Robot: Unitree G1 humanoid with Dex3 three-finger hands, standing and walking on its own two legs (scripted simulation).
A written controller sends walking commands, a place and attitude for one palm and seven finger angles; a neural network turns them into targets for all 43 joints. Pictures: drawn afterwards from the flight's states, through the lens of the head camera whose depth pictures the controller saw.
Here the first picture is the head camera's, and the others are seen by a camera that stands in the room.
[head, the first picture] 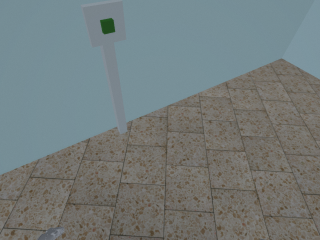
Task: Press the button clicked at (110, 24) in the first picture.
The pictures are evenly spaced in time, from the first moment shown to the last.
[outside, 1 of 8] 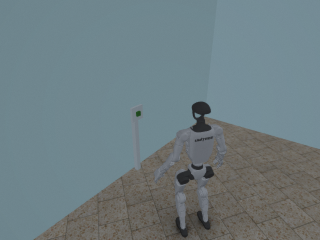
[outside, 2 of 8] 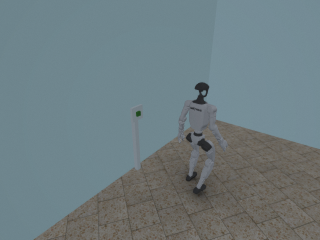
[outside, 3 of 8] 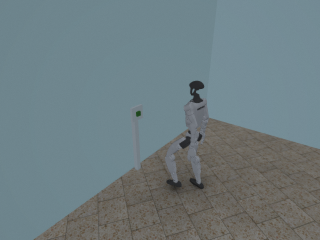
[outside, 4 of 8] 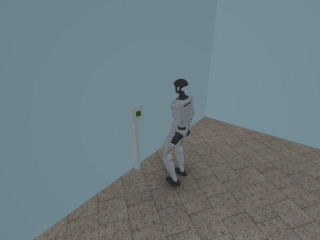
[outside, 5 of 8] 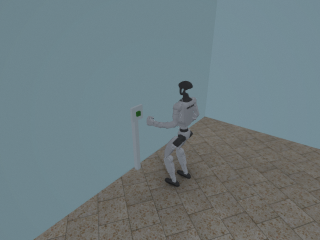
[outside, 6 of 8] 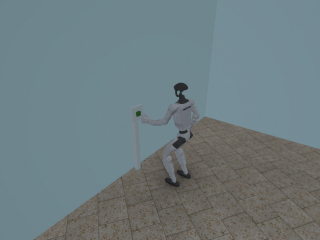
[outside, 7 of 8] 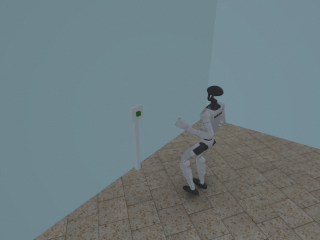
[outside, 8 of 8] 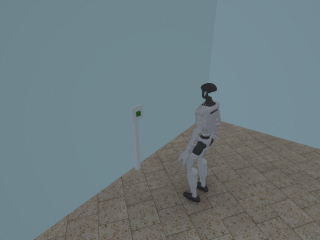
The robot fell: no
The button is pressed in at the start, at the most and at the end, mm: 0 13 0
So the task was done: yes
